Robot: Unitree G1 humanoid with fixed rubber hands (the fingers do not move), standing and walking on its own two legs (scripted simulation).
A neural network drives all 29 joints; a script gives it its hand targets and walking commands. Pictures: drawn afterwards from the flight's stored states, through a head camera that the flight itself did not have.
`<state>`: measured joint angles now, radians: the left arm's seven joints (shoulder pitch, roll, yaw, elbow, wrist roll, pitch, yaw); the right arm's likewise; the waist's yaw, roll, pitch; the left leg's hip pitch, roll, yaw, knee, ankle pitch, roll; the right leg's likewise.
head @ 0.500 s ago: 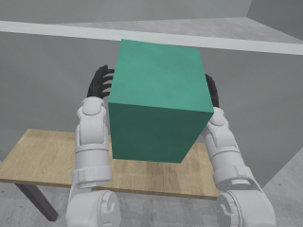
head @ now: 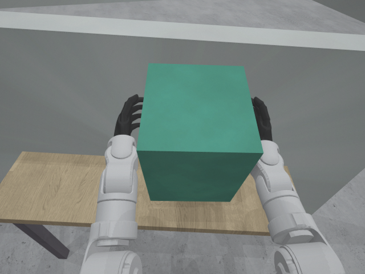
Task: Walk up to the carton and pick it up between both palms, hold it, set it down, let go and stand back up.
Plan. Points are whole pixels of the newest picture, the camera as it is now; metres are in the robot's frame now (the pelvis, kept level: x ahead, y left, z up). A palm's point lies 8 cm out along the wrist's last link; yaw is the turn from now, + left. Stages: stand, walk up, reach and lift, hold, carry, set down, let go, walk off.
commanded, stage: set down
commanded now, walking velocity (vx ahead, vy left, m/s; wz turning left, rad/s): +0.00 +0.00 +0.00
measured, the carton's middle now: (193, 139) +0.38 -0.02 +0.10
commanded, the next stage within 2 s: none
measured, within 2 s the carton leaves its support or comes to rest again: neither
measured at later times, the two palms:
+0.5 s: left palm (134, 143) +0.37 +0.12 +0.09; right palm (260, 145) +0.36 -0.18 +0.10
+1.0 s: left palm (131, 156) +0.38 +0.13 +0.04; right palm (247, 150) +0.38 -0.16 +0.05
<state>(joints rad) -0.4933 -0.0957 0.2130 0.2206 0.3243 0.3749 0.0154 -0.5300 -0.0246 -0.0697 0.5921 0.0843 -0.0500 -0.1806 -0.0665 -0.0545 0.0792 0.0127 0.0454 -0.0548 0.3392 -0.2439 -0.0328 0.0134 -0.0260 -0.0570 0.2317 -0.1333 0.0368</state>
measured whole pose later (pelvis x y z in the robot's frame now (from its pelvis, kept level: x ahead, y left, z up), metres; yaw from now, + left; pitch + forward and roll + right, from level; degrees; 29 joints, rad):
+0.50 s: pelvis -0.01 -0.01 +0.00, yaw -1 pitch -2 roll -1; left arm -0.61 -0.10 0.32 0.65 0.34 0.09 0.03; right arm -0.60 0.04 -0.34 0.86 -0.15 -0.23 -0.11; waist -0.02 -0.05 0.03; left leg -0.07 0.05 -0.04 0.30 -0.20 -0.04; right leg -0.09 -0.02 -0.05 0.23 -0.10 0.02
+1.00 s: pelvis +0.01 +0.00 +0.00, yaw -1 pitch +7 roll -2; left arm -0.56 -0.04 0.26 0.90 0.23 -0.21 0.11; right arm -0.61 0.04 -0.33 1.02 -0.20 -0.40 -0.13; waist -0.03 0.00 -0.05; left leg -0.24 0.05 -0.05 0.34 -0.22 -0.04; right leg -0.23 -0.02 -0.05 0.22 -0.10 0.03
